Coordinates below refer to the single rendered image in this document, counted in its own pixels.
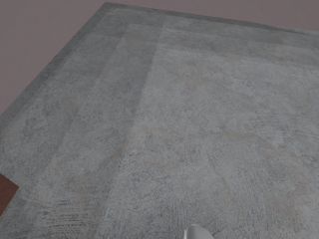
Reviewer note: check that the cabinet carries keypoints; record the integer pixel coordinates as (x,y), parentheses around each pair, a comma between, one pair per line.
(7,191)

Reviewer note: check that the right robot thigh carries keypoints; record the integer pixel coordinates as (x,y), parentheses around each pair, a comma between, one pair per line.
(195,232)

